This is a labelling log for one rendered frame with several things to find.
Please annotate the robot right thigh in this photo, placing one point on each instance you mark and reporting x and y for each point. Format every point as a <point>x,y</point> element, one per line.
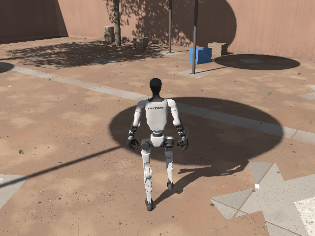
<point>168,143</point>

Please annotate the right robot forearm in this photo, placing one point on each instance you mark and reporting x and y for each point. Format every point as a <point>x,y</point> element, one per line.
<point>181,131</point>

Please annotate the robot right upper arm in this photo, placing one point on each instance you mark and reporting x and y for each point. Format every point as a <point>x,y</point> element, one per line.
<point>174,110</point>

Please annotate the left robot forearm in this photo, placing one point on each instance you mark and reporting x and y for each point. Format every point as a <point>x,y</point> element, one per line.
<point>132,131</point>

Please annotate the robot left upper arm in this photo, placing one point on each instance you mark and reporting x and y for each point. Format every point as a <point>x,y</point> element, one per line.
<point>138,112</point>

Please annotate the left robot shin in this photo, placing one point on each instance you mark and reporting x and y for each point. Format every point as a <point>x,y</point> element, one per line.
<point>148,187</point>

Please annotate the left robot hand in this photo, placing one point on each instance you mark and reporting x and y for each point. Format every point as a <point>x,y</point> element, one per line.
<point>133,142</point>

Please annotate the right robot hand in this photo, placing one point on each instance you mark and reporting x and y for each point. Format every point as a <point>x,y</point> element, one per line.
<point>184,143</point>

